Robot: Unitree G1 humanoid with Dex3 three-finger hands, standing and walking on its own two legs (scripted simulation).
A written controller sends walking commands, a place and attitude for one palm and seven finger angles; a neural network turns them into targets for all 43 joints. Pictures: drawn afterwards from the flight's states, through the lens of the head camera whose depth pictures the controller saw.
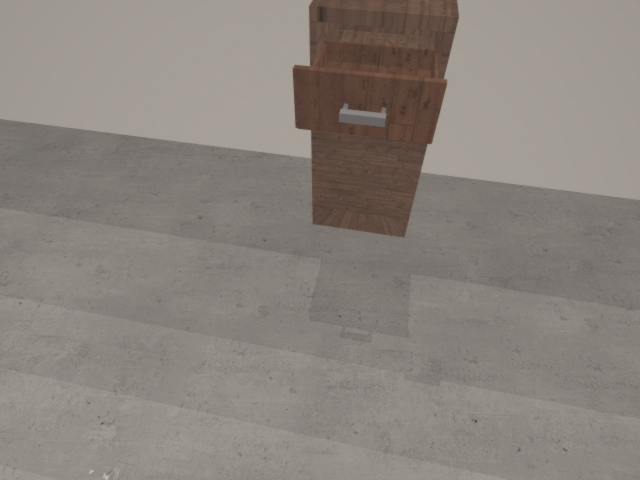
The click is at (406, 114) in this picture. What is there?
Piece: drawer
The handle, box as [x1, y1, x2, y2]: [339, 103, 385, 126]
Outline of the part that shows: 340,109 339,121 384,126 385,108 382,108 380,113 350,110 347,108 347,104 344,103 343,108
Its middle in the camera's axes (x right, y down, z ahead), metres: +0.10 -0.30 +0.93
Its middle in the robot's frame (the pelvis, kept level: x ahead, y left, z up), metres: +0.91 -0.06 -0.02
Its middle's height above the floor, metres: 0.76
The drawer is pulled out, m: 0.29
